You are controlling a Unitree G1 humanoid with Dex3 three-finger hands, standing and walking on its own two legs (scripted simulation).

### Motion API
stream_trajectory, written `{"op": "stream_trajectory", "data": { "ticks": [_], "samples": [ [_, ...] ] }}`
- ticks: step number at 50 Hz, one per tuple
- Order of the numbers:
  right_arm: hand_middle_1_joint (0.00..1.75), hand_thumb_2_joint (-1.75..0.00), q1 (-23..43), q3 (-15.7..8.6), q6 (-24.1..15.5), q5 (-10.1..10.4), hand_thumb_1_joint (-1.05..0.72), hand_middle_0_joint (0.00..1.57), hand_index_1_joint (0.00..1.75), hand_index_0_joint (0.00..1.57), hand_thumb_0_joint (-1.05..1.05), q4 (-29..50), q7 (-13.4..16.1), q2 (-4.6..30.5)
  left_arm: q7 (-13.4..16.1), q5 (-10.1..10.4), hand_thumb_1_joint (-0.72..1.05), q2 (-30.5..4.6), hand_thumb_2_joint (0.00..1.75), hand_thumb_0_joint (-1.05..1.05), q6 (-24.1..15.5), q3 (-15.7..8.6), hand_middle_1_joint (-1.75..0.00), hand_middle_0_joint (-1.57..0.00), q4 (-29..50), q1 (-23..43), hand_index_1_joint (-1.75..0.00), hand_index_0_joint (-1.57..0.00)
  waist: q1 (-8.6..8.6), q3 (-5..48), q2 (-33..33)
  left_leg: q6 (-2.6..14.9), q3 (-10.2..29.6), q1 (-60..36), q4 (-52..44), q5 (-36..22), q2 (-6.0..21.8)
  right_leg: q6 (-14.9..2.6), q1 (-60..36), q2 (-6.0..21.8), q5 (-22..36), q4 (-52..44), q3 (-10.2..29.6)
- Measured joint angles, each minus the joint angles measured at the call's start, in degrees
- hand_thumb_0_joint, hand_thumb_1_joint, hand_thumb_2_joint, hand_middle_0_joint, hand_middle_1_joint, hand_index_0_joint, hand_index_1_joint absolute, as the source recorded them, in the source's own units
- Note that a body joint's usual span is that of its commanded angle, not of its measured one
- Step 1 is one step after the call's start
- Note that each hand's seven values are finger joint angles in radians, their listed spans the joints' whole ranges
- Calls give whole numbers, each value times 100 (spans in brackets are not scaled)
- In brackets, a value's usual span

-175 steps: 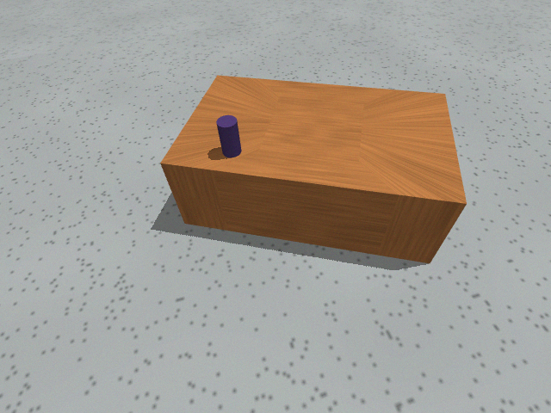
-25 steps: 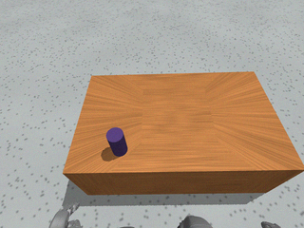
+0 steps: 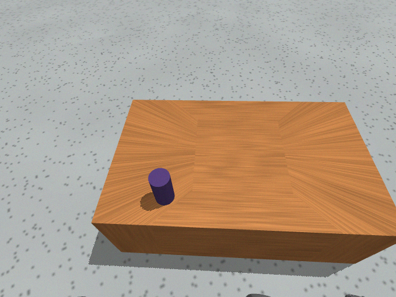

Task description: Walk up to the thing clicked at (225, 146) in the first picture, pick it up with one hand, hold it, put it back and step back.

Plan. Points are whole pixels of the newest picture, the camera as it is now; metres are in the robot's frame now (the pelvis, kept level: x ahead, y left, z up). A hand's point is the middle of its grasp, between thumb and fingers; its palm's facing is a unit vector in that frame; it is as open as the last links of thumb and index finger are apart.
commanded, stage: walk up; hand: left
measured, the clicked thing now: (162, 187) +0.50 +0.18 -0.31
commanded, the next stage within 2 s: stand in 0.52 s
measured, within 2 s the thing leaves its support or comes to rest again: neither
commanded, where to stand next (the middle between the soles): +0.07 -0.01 m, yaw -1 degrees
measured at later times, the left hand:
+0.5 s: hand out of the picture +0.09 +0.25 -0.15, palm faces +0.04 -0.95 -0.32, open 7.4 cm
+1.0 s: hand out of the picture +0.11 +0.25 -0.14, palm faces +0.00 -0.94 -0.35, open 7.4 cm
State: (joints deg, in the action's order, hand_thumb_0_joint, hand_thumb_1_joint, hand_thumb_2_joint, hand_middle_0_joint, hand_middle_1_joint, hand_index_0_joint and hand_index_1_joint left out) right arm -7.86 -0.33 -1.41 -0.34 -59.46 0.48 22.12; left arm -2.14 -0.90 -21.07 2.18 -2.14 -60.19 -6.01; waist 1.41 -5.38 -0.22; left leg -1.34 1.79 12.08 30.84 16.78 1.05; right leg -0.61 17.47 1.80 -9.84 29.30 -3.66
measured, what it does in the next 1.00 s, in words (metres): stands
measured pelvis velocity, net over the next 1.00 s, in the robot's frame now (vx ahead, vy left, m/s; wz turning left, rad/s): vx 0.03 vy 0.00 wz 0.01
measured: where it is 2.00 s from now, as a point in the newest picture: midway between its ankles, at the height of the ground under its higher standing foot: outside the picture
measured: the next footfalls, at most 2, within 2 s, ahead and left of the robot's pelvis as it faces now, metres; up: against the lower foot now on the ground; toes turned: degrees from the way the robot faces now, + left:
none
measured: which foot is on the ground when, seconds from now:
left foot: down 0.00-1.00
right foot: down 0.00-1.00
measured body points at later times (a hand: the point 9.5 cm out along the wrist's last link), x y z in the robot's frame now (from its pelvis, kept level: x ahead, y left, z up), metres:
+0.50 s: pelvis +0.00 +0.00 +0.01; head +0.03 +0.00 +0.46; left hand +0.08 +0.30 -0.12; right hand +0.10 -0.31 -0.12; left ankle +0.00 +0.14 -0.73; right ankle +0.07 -0.12 -0.73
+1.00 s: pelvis +0.03 +0.00 +0.01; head +0.04 -0.01 +0.46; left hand +0.11 +0.30 -0.12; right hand +0.10 -0.30 -0.13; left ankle +0.00 +0.14 -0.73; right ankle +0.07 -0.12 -0.73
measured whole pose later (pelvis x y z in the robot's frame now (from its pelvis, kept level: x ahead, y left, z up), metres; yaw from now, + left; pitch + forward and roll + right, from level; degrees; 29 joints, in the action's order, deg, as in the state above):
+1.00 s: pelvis +0.03 +0.00 +0.01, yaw +0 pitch -2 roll +0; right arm -7.4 0.0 -0.6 -0.8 -65.0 -0.5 19.8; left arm -0.7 -0.4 -19.9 -0.9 -0.3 -66.0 -4.8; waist 0.4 -2.6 -0.8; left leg -1.8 2.0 4.4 19.4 13.3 1.3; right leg -0.2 10.6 1.5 -7.9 20.2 -4.2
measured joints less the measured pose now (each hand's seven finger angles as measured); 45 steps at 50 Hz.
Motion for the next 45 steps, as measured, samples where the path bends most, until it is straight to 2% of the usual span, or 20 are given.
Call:
{"op": "stream_trajectory", "data": {
  "ticks": [11,26,34,45],
  "samples": [
    [30,-90,7,51,-16,-42,-90,21,30,21,1,-161,-1,-133,-3,33,90,52,90,0,-3,-28,-30,-21,-12,169,-30,-20,-24,106,108,6,31,-154,-288,-149,-42,35,-166,42,118,-263,-32],
    [30,-90,80,13,0,-33,-90,21,29,20,1,-166,5,-40,6,-1,90,119,90,0,-22,-63,-30,-21,-122,119,-30,-20,-43,82,16,-42,127,-202,-443,-219,4,-13,-255,1,157,-432,-134],
    [30,-90,76,38,67,-68,-90,20,29,20,1,-378,-76,-139,68,42,90,164,90,0,-197,84,-30,-21,-470,33,-30,-20,-80,259,-49,-55,82,-523,-818,-307,21,11,-523,-21,215,-722,-99],
    [30,-90,60,48,81,-51,-90,21,29,20,1,-499,-105,-245,130,45,90,138,90,0,-296,167,-30,-21,-552,103,-30,-20,-92,298,-78,-45,34,-711,-1064,-344,28,33,-656,-32,221,-883,-59]
  ]
}}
